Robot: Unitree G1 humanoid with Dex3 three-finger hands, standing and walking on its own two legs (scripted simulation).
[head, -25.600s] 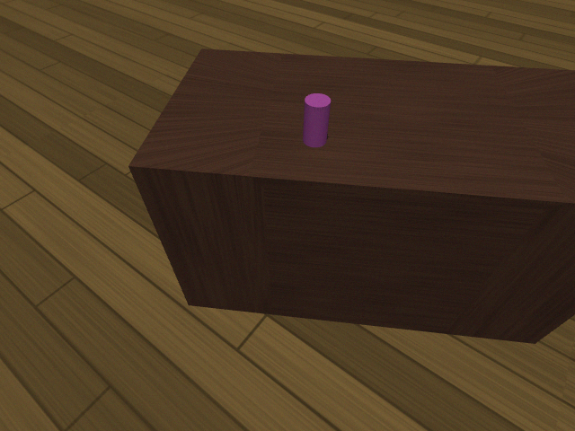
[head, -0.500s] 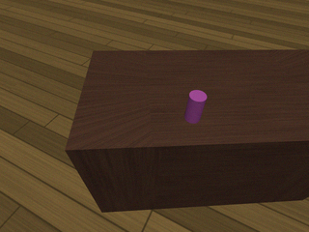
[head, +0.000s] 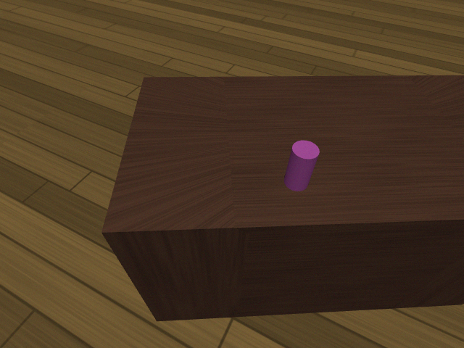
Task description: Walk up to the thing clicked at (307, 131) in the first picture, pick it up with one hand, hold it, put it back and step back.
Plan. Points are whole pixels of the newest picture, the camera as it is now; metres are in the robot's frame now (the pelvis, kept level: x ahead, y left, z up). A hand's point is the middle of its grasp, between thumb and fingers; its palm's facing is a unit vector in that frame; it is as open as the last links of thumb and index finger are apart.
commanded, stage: home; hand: right
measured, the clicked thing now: (300, 166) +0.52 -0.16 -0.02
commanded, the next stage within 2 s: stand in 0.44 s
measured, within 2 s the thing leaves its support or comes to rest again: neither
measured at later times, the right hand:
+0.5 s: hand out of the picture +0.08 -0.25 -0.15, palm faces -0.03 +0.93 -0.36, open 17.3 cm
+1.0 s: hand out of the picture +0.09 -0.25 -0.16, palm faces -0.05 +0.93 -0.35, open 9.0 cm
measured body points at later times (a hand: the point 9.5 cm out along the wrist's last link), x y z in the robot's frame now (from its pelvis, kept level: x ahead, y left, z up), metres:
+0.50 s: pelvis +0.01 +0.00 +0.00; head +0.02 +0.01 +0.45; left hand +0.08 +0.30 -0.14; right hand +0.08 -0.30 -0.13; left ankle +0.02 +0.13 -0.75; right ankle +0.00 -0.14 -0.75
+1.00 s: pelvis +0.02 +0.00 +0.00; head +0.03 +0.00 +0.45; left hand +0.07 +0.30 -0.14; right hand +0.09 -0.30 -0.13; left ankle +0.02 +0.13 -0.75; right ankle +0.00 -0.14 -0.75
